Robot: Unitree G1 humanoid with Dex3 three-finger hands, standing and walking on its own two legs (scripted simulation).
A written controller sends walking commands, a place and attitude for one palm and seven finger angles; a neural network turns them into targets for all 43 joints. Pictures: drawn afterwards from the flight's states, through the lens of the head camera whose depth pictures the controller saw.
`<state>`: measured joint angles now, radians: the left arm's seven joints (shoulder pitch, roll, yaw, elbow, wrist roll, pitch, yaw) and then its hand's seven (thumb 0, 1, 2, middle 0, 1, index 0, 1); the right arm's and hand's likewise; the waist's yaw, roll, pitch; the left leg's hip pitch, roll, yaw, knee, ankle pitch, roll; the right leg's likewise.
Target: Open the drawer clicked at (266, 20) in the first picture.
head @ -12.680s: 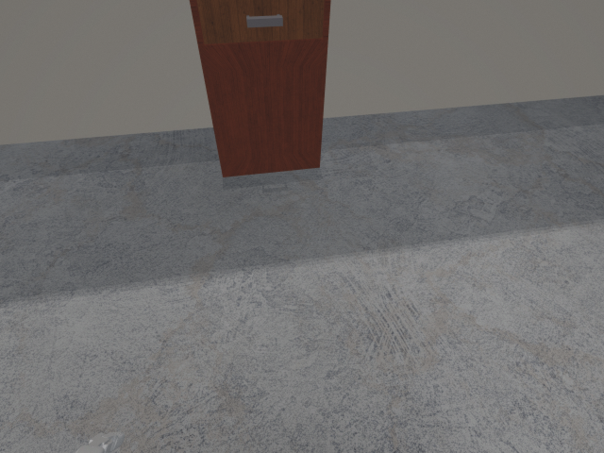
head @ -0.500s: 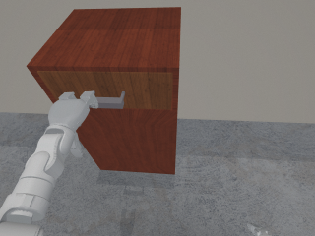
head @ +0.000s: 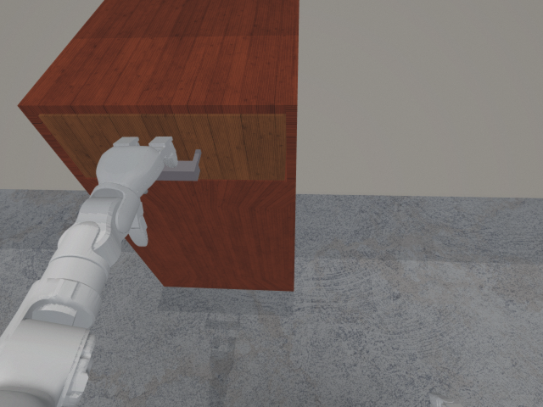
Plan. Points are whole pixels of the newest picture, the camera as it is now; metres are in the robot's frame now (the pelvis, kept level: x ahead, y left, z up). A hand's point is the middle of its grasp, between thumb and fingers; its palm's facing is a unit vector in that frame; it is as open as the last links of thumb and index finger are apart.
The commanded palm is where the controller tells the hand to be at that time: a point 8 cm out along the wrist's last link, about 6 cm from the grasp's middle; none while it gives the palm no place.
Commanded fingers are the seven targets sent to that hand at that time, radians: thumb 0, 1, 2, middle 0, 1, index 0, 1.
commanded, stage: move the hooked fingers above the handle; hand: left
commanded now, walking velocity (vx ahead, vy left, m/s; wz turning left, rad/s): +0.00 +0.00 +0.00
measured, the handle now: (167, 162) +0.56 +0.24 -0.01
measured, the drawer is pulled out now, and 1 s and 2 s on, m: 0.00 0.00 0.00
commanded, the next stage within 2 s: none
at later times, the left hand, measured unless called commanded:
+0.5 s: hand (168, 167) +0.49 +0.20 +0.05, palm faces -0.07 -0.02 -1.00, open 13.8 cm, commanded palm +0.49 +0.23 +0.10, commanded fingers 0.00 -0.50 0.30 -0.30 -1.20 -0.30 -1.20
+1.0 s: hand (157, 167) +0.49 +0.22 +0.05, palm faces -0.06 -0.02 -1.00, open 13.8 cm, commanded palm +0.49 +0.24 +0.10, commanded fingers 0.00 -0.50 0.30 -0.30 -1.20 -0.30 -1.20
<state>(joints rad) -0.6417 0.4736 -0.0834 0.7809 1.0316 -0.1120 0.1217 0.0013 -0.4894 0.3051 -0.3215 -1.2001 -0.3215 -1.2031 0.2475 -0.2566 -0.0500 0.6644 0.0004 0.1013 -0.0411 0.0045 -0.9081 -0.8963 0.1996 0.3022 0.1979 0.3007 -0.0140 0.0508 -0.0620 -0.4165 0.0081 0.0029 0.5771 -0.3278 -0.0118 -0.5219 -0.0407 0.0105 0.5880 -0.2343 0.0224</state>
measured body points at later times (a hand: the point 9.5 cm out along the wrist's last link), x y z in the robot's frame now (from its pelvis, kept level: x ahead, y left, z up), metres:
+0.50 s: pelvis +0.00 +0.01 -0.01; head +0.09 +0.00 +0.43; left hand +0.49 +0.20 +0.10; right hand +0.00 -0.27 -0.14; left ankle -0.03 +0.13 -0.73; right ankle +0.03 -0.13 -0.73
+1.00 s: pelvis +0.00 +0.02 -0.01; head +0.09 +0.02 +0.43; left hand +0.49 +0.22 +0.10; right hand +0.02 -0.26 -0.14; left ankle -0.03 +0.13 -0.73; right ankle +0.03 -0.13 -0.73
